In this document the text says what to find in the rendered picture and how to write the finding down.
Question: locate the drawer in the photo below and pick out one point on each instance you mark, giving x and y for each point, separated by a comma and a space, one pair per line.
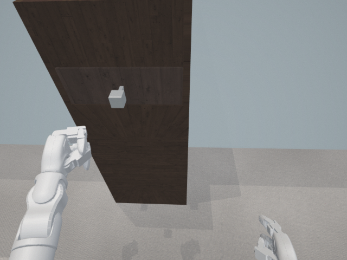
142, 85

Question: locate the left robot hand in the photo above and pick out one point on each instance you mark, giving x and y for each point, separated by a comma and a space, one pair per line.
58, 156

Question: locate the left robot forearm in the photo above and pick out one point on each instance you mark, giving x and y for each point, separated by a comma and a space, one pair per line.
38, 234

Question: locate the right robot hand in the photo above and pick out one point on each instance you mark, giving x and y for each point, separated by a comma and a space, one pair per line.
277, 248

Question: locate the cabinet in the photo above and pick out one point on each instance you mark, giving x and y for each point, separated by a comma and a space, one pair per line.
141, 151

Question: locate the handle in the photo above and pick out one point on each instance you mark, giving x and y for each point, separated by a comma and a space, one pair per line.
117, 98

